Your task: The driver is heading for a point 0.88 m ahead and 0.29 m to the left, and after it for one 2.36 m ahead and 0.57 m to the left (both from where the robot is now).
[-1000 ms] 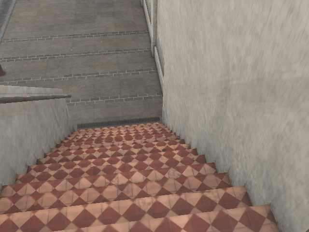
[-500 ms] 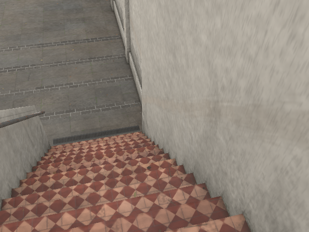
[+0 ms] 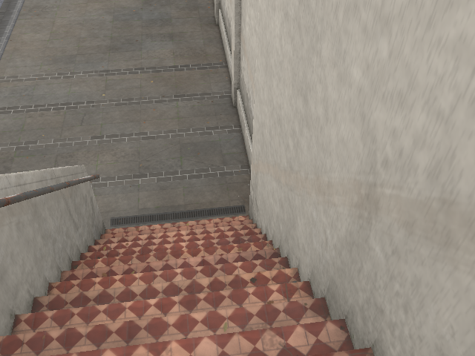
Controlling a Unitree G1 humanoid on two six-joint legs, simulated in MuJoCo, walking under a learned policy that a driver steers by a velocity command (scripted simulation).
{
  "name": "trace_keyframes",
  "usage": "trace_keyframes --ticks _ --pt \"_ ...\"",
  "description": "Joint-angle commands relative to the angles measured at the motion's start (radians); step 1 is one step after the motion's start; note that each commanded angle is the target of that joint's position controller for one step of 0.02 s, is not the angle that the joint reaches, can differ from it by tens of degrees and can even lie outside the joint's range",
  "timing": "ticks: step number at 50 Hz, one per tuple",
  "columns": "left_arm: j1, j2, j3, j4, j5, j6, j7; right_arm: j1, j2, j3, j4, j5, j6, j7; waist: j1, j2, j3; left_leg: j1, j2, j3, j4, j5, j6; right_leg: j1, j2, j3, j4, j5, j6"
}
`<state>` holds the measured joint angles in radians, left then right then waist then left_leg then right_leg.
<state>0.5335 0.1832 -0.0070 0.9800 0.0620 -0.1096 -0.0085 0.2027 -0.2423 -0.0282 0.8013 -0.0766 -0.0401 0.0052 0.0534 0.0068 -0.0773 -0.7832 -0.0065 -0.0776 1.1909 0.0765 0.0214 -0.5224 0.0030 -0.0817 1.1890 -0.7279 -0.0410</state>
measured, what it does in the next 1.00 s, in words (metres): goes down: left foot 0.21 m lower, then right foot 0.21 m lower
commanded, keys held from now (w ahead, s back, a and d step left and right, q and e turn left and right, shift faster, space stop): w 0.44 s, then w+q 0.56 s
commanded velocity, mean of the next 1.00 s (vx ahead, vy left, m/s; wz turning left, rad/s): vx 0.50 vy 0.00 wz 0.21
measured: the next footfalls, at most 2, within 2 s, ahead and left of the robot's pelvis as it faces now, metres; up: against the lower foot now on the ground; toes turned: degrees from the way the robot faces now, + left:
left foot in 0.14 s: +0.14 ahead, +0.08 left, -0.21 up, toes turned +3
right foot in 0.72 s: +0.42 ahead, -0.22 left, -0.43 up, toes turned +3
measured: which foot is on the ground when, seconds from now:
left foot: up 0.00-0.12, down 0.14-0.72, up 0.74-1.00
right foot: down 0.00-0.14, up 0.16-0.70, down 0.72-1.00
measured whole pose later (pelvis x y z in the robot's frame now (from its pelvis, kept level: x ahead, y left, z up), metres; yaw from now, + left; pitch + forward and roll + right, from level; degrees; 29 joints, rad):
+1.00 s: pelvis +0.39 -0.11 -0.38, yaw +13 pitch +3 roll -3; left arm 0.49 0.16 -0.03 1.04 0.12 -0.15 -0.01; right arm 0.35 -0.21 0.02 0.87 -0.11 -0.03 0.08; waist 0.00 0.03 -0.07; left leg -1.06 0.13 -0.02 1.32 0.25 0.07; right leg -0.41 -0.02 -0.18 0.88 -0.53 -0.03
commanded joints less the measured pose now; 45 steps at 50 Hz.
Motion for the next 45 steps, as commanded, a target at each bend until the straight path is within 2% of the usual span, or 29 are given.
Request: trace_keyframes --ticks 1,2,3,7,8,9,11,12,13,14,16,17,18,20,21,22,23,24,28,31,34,36,37,38,39,40,42,43,45 --pt "-0.209 0.037 -0.035 -0.177 0.045 -0.061 0.05 0.101 0.033 0.037 -0.009 -0.076 -0.015 0.051 -0.058 -0.104 0.16 0.417 0.056 0.1 -0.501 0.423 -0.012 -0.426 -0.033 0.031 -0.219 0.051 -0.083" --pt "-0.056 0.188 0.053 -0.061 -0.102 -0.015 0.068 -0.002 -0.006 0.001 -0.054 0.096 0.025 0.026 -0.072 -0.006 0.055 0.625 -0.1 0.219 -0.432 0.431 -0.062 -0.349 -0.094 0.158 -0.297 0.047 -0.111" --pt "-0.04 0.211 0.06 -0.067 -0.089 0.024 0.081 -0.011 -0.025 0.002 -0.061 0.115 0.047 0.012 -0.042 -0.022 0.099 0.588 -0.068 0.17 -0.518 0.322 -0.061 -0.271 -0.108 0.196 -0.194 0.063 -0.124" --pt "-0.022 0.14 0.077 -0.053 -0.036 0.125 0.11 0.351 -0.087 -0.037 0.089 0.072 0.064 -0.006 -0.112 -0.02 0.127 0.835 0.119 0.04 -1.021 0.255 0.064 -0.101 -0.025 0.158 0.462 0.519 -0.143" --pt "-0.031 0.056 0.07 -0.058 -0.048 0.12 0.087 0.474 -0.121 -0.037 0.115 0.06 0.046 -0.001 -0.164 0.148 0.058 1.036 0.233 -0.05 -0.744 0.773 0.121 -0.372 0.151 0.098 0.953 -0.136 -0.122" --pt "0.077 0.053 0.06 -0.104 -0.069 0.116 0.078 0.399 -0.154 -0.018 0.096 0.061 0.027 0.012 -0.008 0.141 0.015 1.126 0.335 -0.112 -0.453 1.047 0.09 -0.584 0.108 0.183 1.037 -0.134 -0.125" --pt "-0.021 0.112 0.06 -0.093 -0.047 0.116 0.084 0.409 -0.156 -0.037 0.104 0.098 0.013 0.031 -0.053 0.102 -0.028 0.999 0.354 -0.145 -0.548 0.441 0.172 -0.687 0.071 0.215 1.023 0.079 -0.116" --pt "0.125 0.014 -0.004 -0.145 -0.013 0.053 -0.03 0.361 -0.273 -0.054 0.122 -0.106 -0.035 0.127 -0.042 0.172 0.132 0.766 0.463 -0.379 -0.686 0.09 0.292 -0.869 0.018 0.362 1.118 0.321 -0.04" --pt "0.084 0.087 0.012 -0.129 -0.032 0.022 -0.045 0.288 -0.242 -0.05 0.14 -0.123 -0.045 0.146 -0.02 -0.008 0.223 0.618 0.488 -0.459 -0.784 -0.106 0.314 -0.901 -0.036 0.377 0.993 0.431 -0.013" --pt "-0.001 0.046 -0.011 -0.138 -0.01 0.016 -0.038 0.182 -0.039 0.008 0.134 -0.121 -0.061 0.127 0.008 -0.133 0.242 0.515 0.345 -0.294 -0.746 -0.253 0.218 -0.945 -0.093 0.391 0.672 0.722 -0.006" --pt "0.014 0.054 -0.023 -0.126 -0.002 0.045 -0.045 0.258 0.056 0.029 0.205 -0.069 -0.106 0.057 0.008 0.017 0.173 0.368 0.208 -0.18 -0.708 -0.329 0.166 -0.847 -0.144 0.275 0.476 0.903 0.016" --pt "-0.23 0.133 0.045 -0.201 0.001 0.107 0.023 0.261 -0.047 0.022 0.172 0.134 -0.081 0.017 -0.002 -0.04 0.055 0.347 0.225 -0.197 -0.684 -0.373 0.174 -0.491 -0.059 0.173 0.2 0.806 0.086" --pt "-0.264 0.116 0.038 -0.197 -0.007 0.137 0.036 0.293 -0.062 0.025 0.183 0.145 -0.078 0.009 -0.033 -0.036 0.061 0.271 0.191 -0.171 -0.71 -0.256 0.167 -0.339 -0.066 0.124 0.101 0.817 0.092" --pt "-0.199 0.072 0.042 -0.144 -0.034 0.167 0.039 0.346 -0.132 -0.001 0.212 0.112 -0.07 -0.003 -0.015 0.131 0.084 0.398 0.199 -0.17 -0.631 -0.304 0.17 -0.358 -0.072 0.152 0.08 0.926 0.058" --pt "-0.11 0.014 -0.025 -0.146 0.09 0.112 -0.059 0.392 -0.039 0.037 0.226 -0.092 -0.115 0.003 -0.081 0.22 0.331 0.419 0.214 -0.148 -0.606 -0.385 0.214 -0.778 -0.089 0.272 0.041 1.149 0.017" --pt "-0.164 0.036 -0.017 -0.135 0.11 0.081 -0.09 0.46 -0.02 0.036 0.26 -0.102 -0.122 -0.006 -0.122 0.131 0.291 0.603 0.263 -0.247 -0.546 -0.403 0.267 -0.926 -0.1 0.299 -0.074 1.186 0.007" --pt "-0.398 0.143 0.072 -0.201 -0.025 0.102 0.001 0.476 -0.127 -0.018 0.24 0.097 -0.076 -0.002 -0.126 0.063 0.111 0.666 0.231 -0.308 -0.549 -0.569 0.222 -0.646 -0.098 0.212 -0.18 1.016 0.035" --pt "-0.3 0.016 -0.051 -0.183 0.092 0.078 -0.088 0.449 0.049 0.066 0.249 -0.071 -0.099 -0.003 -0.125 0.056 0.251 0.478 0.221 -0.245 -0.458 -0.511 0.28 -0.805 -0.121 0.227 -0.277 1.39 -0.005" --pt "-0.307 0.072 -0.036 -0.186 0.092 0.092 -0.12 0.354 -0.013 0.08 0.197 -0.055 -0.084 0.015 -0.097 0.024 0.184 -0.086 0.114 -0.086 -0.442 -0.836 0.254 0.024 -0.057 0.046 -0.324 1.308 0.017" --pt "-0.453 0.095 -0.053 -0.225 0.076 0.115 -0.108 0.357 -0.105 0.064 0.183 -0.003 -0.091 -0.015 -0.169 0.024 0.241 0.323 0.187 -0.315 -0.34 -0.77 0.257 -0.137 -0.119 0.178 -0.778 1.122 0.037" --pt "-0.359 0.13 -0.043 -0.212 0.041 0.09 -0.081 0.317 -0.168 0.04 0.159 -0.01 -0.033 -0.004 -0.133 0.037 0.172 0.43 0.153 -0.353 -0.106 -0.571 0.206 0.126 -0.141 0.15 -1.055 1.065 0.009" --pt "0.051 0.277 0.05 -0.098 0.036 0.048 -0.059 0.478 -0.135 0.038 0.199 -0.048 -0.017 0.074 -0.012 -0.174 -0.014 0.148 -0.036 -0.135 0.429 -0.599 0.044 0.759 -0.158 0.061 -0.935 1.164 -0.08" --pt "0.173 0.332 0.079 -0.119 0.073 0.029 -0.075 0.55 -0.057 0.031 0.194 0.026 -0.032 0.108 0.022 -0.278 -0.154 -0.258 -0.132 -0.067 0.909 -0.851 0.017 1.064 -0.233 0.101 -0.419 1.624 -0.178" --pt "0.094 0.379 0.08 -0.088 0.006 0.033 -0.095 0.394 0.007 0.044 0.031 0.017 -0.043 0.112 0.002 -0.422 -0.27 -0.497 -0.108 0.006 0.741 -0.773 0.041 1.068 -0.396 0.487 -0.707 0.741 -0.242" --pt "-0.043 0.266 0.059 -0.105 0.002 0.034 -0.088 0.286 -0.025 0.044 0.036 0.032 -0.041 0.094 0.006 -0.134 -0.041 -0.541 -0.031 -0.002 0.773 -0.653 0.014 0.853 -0.352 0.423 -0.763 0.467 -0.181" --pt "-0.06 0.22 0.037 -0.086 0.028 0.034 -0.088 0.36 0.054 0.092 0.093 0.039 -0.031 0.086 -0.031 -0.051 -0.01 -0.498 -0.002 -0.061 0.873 -0.57 0.048 0.724 -0.336 0.334 -0.736 0.499 -0.155" --pt "0.035 0.128 0.027 -0.05 0.059 0.028 -0.072 0.311 0.038 0.072 0.042 0.054 -0.031 0.084 -0.074 -0.057 0.1 -0.318 0.09 -0.019 0.835 -0.501 0.086 0.322 -0.272 0.174 -0.713 0.827 -0.181" --pt "-0.077 0.008 -0.009 -0.099 0.038 -0.006 -0.04 0.302 0.055 0.079 0.025 0.004 -0.026 0.088 -0.131 -0.016 0.103 -0.334 0.158 -0.045 0.503 -0.185 0.092 0.218 -0.26 0.163 -0.67 0.701 -0.176" --pt "-0.15 -0.001 -0.03 -0.081 0.035 -0.029 -0.011 0.291 0.046 0.084 0.03 -0.047 0.017 0.099 -0.101 -0.025 0.215 -0.375 0.207 -0.047 0.194 0.123 0.054 -0.04 -0.423 0.31 -0.769 0.349 -0.27"
Velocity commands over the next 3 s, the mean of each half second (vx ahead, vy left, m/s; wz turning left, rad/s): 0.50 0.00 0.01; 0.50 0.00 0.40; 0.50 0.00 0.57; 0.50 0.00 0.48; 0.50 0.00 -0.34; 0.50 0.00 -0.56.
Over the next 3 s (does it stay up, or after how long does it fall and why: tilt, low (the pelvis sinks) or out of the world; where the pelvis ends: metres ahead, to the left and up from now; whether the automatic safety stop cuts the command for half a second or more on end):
stays up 1.20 0.36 -1.15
